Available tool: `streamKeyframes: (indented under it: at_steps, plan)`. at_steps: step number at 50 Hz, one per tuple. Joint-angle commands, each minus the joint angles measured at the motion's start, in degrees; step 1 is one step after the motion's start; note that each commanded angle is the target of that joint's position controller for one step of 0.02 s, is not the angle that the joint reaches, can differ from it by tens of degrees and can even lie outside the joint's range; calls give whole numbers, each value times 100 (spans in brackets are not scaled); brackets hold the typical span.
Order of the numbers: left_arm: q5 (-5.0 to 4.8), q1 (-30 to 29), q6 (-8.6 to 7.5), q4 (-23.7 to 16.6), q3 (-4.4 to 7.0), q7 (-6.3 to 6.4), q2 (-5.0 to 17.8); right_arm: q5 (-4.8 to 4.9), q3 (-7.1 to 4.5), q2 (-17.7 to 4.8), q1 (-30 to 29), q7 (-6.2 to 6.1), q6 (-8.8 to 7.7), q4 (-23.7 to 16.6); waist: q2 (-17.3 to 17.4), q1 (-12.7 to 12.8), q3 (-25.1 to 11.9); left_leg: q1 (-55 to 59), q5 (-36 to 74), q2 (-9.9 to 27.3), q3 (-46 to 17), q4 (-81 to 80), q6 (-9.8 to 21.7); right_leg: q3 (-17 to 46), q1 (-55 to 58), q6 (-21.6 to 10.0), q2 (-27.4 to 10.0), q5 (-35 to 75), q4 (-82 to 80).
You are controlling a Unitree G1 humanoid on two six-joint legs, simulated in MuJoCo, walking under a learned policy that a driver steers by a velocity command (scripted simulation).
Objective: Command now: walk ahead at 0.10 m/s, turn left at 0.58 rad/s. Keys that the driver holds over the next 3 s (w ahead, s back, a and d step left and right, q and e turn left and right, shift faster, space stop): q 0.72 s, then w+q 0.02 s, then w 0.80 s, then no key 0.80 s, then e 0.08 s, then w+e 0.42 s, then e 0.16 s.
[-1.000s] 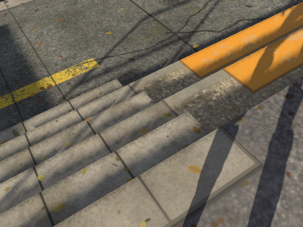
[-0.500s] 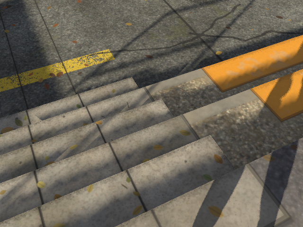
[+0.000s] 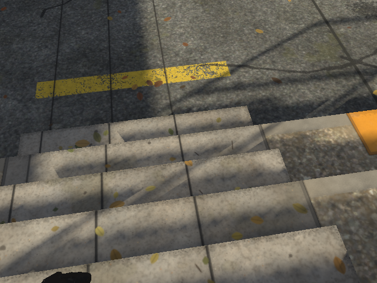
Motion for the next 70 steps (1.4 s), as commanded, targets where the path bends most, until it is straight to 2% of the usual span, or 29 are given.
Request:
streamKeyframes:
  at_steps: [1, 6, 9, 10, 11, 12, 13, 15, 16, 18, 28, 33, 34, 35, 36, 37, 38, 41, 47, 53, 57, 58, 59, 60, 61, 62, 64, 67, 70]
  plan:
    - [-1, -175, -34, -250, 310, 15, 956, -51, -81, -222, 641, -25, 36, -288, -974, -107, -1013, 366, 428, 285, 128, -761, 8, 835, 792, -1285, -1489, 2025, -967]
    - [-149, -281, 159, -64, 393, 38, 1216, -62, -84, -331, 58, 162, 72, -558, -962, 36, -1122, 990, 1080, 369, 310, -2142, 291, 556, 959, -1225, -1700, 1047, -1011]
    - [-292, -363, 280, 36, 399, 50, 1207, -84, -145, -310, 338, 231, 52, -517, -876, -161, -1104, 1675, 1710, 118, 667, -3408, 604, 255, 883, -816, -1568, 150, -502]
    - [-305, -184, 318, 143, 370, 63, 1049, -142, -202, -406, 531, 213, 32, -480, -621, -196, -1037, 2116, 2028, 108, 439, -3846, 799, 45, 518, -454, -1373, -451, -18]
    - [-212, 1, 341, 145, 290, 50, 717, -194, -361, -1025, 577, 127, -3, -607, 884, -55, -785, 2542, 3278, 1247, -1396, -4771, 1297, -578, -492, 166, -675, -1617, 1534]
    - [-131, -430, 291, -210, 300, 84, 763, -296, -432, -1549, 515, 130, -58, -744, 1742, -141, -595, 2533, 3740, 2154, -3045, -5124, 2345, -62, -1858, 429, 179, -3159, 2874]
    - [-171, -654, 255, -221, 369, 114, 979, -398, -377, -1384, 414, 161, -177, -805, 1145, -284, -716, 2297, 3252, 2087, -2938, -5270, 2467, 616, -1955, 385, 143, -3073, 3666]
    - [-173, -316, 292, 15, 460, 190, 1096, -249, -248, -984, -109, 131, -279, -858, 602, 54, -673, 2141, 2705, 1521, -2075, -5106, 1838, 780, -1808, 322, -14, -2089, 3899]
    - [-111, -204, 318, 80, 482, 224, 1136, -153, -179, -824, -305, 104, -272, -897, 665, 123, -727, 2096, 2993, 1390, -1857, -5020, 1699, 782, -1662, 372, -23, -1826, 3908]
    - [-127, -151, 321, 117, 460, 197, 1055, -182, -90, -684, -326, 51, -245, -936, 642, 185, -928, 2014, 3616, 1203, -1659, -4920, 1685, 734, -1283, 451, 117, -1515, 4123]
    - [-237, -510, 174, 41, 273, 20, 871, -128, -194, -947, -126, -8, -103, -945, 857, -121, -925, 2225, 2653, 991, -2510, -4801, 1759, 891, -457, 392, 384, -1449, 1573]
    - [-205, -77, 62, 157, 296, -105, 892, -22, -204, -927, -477, 29, -63, -1048, 874, 110, -1060, 2103, 2868, 748, -2935, -4527, 1507, 847, 461, 172, 425, -1019, 202]
    - [-165, 156, 50, 234, 313, -109, 898, 22, -186, -880, -575, 14, -55, -1061, 804, 254, -1100, 1815, 2657, 605, -2851, -4385, 1326, 766, 1022, 62, 326, -355, -461]
    - [-99, 388, 74, 273, 369, -93, 1109, 4, -134, -700, -474, -2, -62, -1077, 430, 253, -1259, 1187, 1870, 371, -2562, -3902, 1046, 1121, 1839, -185, -307, 155, -621]
    - [-21, 316, 144, 198, 417, -58, 1462, -69, -46, -370, -22, 12, -75, -1022, -1064, -31, -1210, 175, -162, -536, -1492, -2451, 624, 2226, 2445, -747, -1505, 1536, -670]
    - [51, 495, 160, 279, 461, -95, 1617, -30, -197, -817, -112, -5, -159, -1141, -1672, 123, -912, -747, -846, -782, -871, -1476, 375, 3345, 2003, -1510, -2234, 836, -1141]
    - [10, 243, 138, 158, 392, -78, 1399, -44, -300, -1134, -222, -17, -197, -1030, -1076, 93, -629, -914, -272, -364, -879, -794, 286, 3119, 1795, -1466, -2051, -348, -1278]
    - [-201, 10, 100, 114, 230, 27, 981, -95, -235, -824, 27, -14, -109, -738, -931, 51, -263, -1092, 808, -233, -753, -177, 135, 2377, 1615, -996, -1304, -2029, -1554]
    - [-219, 931, -35, 450, 260, 60, 1136, -41, -40, -433, -526, 71, -395, -808, -903, 479, -78, -1399, 1490, 135, -379, -1470, 170, 1966, 2235, -1090, -1257, -2035, -1890]
    - [-327, 1299, -19, 666, 317, -16, 1509, -16, 129, -205, -904, 221, -624, -848, -948, 715, -15, 185, 1415, 214, 406, -3292, 269, 1432, 1448, -1122, -1246, -1392, -1852]
    - [-390, 1278, 42, 778, 234, -92, 1371, 9, 16, -328, -42, 270, -649, -526, -868, 89, -278, 2023, 1865, 9, 577, -4202, 633, 1222, 815, -873, -1209, -993, -1232]
    - [-359, 1143, 11, 751, 138, -119, 1129, 51, -105, -516, 765, 235, -625, -294, -711, -343, -632, 3113, 1806, 168, 314, -4263, 796, 939, 310, -682, -972, -608, -418]
    - [-193, 1006, -54, 560, -40, -168, 596, -23, -215, -961, 1626, 168, -604, -187, 502, -653, -1317, 4291, 1328, 1511, -1369, -4639, 1194, 291, -575, -255, -416, -1494, 1795]
    - [-320, 1099, -177, 288, 11, -140, 682, -93, -286, -1333, 1652, 243, -617, -188, 1534, -454, -1426, 4496, -280, 2243, -3460, -5376, 1924, 447, -2012, -110, 177, -2463, 3199]
    - [-419, 1020, -243, 345, 175, -110, 1254, -50, -145, -898, 1295, 316, -702, -250, 943, -382, -812, 3869, -755, 2192, -3331, -5592, 1904, 821, -2337, -159, -160, -2248, 3761]
    - [-463, 950, -260, 343, 229, -118, 1332, -73, -50, -630, 980, 346, -768, -281, 862, -235, -433, 3467, -487, 1925, -2744, -5652, 1785, 818, -2361, -213, -313, -1752, 3801]
    - [-292, 952, -254, 390, 249, -116, 1188, -104, 0, -459, 629, 357, -815, -267, 579, -36, -226, 3020, 672, 1524, -1950, -5776, 1678, 782, -2177, -137, -536, -1113, 3488]
    - [-241, 1039, -165, 447, 184, -132, 874, -114, -22, -422, 622, 309, -865, -115, 578, 100, -315, 2656, 2511, 1239, -1183, -5857, 1721, 616, -1757, 55, -506, -417, 3167]
    - [-216, 731, -168, 412, 244, -118, 924, -150, -51, -537, 888, 256, -971, 91, 256, 116, -352, 2660, 3369, 1229, -772, -5586, 1723, 668, -1961, 127, -379, 512, 2865]
Next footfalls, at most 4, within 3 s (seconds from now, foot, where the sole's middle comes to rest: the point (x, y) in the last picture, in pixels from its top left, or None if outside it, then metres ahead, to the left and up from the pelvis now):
0.20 left None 0.07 0.14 -0.77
0.70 right None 0.12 -0.09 -0.77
1.16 left None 0.08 0.22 -0.77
1.72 right None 0.47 0.20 -0.91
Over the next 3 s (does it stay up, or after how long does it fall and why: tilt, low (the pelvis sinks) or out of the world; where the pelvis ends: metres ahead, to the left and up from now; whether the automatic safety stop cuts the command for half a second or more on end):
stays up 0.55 0.32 -0.17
